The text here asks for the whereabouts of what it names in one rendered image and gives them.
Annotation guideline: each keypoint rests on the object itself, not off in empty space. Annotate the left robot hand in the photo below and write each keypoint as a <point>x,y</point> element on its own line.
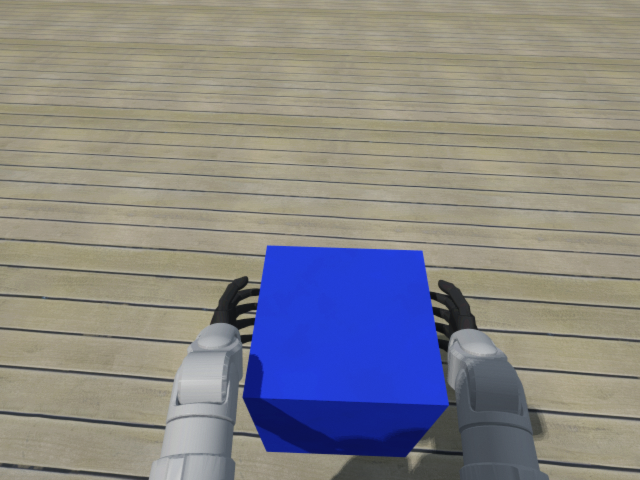
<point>227,311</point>

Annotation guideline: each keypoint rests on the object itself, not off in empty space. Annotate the robot right forearm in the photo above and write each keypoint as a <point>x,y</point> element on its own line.
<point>493,417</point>

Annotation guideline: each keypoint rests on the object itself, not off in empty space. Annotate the carton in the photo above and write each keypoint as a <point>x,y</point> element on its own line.
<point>344,356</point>

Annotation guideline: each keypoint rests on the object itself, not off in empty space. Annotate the robot left forearm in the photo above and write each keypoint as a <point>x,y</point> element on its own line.
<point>198,437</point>

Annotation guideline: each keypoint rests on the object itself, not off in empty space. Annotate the right robot hand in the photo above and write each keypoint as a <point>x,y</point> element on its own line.
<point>459,317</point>

